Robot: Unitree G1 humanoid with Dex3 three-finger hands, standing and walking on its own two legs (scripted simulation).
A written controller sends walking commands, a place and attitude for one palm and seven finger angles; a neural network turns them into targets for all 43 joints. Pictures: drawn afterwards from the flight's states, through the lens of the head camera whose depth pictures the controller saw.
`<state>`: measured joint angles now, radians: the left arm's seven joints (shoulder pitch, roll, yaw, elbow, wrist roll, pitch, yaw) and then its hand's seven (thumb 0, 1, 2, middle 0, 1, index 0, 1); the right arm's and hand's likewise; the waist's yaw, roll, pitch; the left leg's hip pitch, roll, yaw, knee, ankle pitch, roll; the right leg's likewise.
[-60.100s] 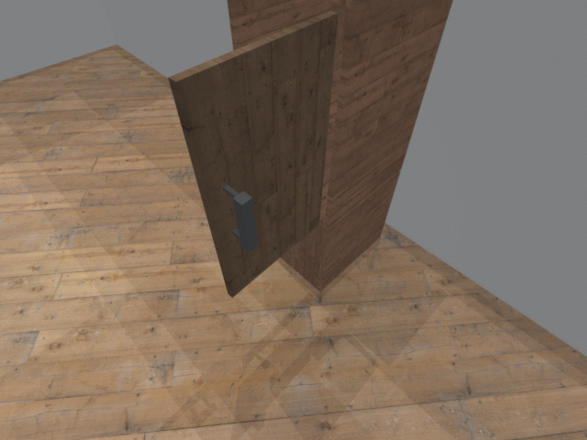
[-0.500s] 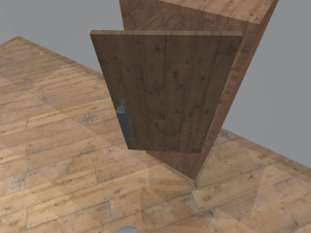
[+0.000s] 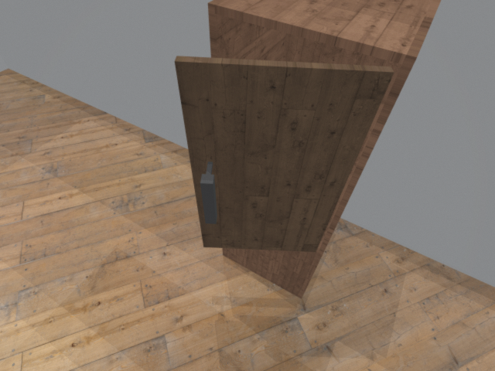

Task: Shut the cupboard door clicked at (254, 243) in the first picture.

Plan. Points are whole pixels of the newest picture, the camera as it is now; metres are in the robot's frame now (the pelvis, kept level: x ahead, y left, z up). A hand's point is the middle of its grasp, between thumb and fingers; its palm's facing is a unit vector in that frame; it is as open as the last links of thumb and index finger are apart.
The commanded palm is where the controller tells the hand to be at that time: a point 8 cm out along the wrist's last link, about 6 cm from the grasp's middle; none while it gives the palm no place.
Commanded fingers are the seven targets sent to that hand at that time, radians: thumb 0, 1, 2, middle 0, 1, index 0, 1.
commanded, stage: come to a stop and stand still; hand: left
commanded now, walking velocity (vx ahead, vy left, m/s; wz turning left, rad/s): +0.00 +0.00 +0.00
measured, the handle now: (210, 193) +0.48 +0.12 -0.05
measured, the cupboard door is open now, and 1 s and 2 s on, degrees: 28 28 28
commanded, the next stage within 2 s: look again from close up in 0.06 s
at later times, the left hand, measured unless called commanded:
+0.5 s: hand out of the picture +0.04 +0.19 -0.17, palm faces +0.01 -0.96 -0.28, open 7.4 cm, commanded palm none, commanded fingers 0.00 0.90 0.90 -0.20 -0.30 -0.20 -0.30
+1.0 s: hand (148, 324) +0.19 +0.17 -0.02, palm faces +0.16 -0.99 -0.04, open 6.9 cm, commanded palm +0.12 +0.23 -0.07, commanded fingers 0.00 0.90 0.90 -0.44 -0.56 -0.44 -0.56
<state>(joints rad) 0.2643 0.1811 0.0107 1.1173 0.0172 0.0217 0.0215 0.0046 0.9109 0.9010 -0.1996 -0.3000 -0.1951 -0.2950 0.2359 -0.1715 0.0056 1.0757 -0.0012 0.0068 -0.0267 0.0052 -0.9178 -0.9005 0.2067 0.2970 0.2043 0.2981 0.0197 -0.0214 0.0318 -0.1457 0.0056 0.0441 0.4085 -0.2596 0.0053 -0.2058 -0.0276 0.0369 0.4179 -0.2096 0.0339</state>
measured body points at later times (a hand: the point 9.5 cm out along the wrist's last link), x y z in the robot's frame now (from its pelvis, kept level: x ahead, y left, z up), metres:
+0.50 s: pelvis +0.01 +0.00 -0.01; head +0.02 -0.03 +0.44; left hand +0.04 +0.24 -0.15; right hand +0.03 -0.23 -0.18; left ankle -0.03 +0.11 -0.74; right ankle +0.01 -0.14 -0.74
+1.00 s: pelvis -0.02 -0.03 -0.06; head +0.00 -0.03 +0.39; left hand +0.18 +0.23 -0.02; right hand +0.16 -0.29 -0.13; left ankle -0.02 +0.11 -0.74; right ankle +0.01 -0.14 -0.74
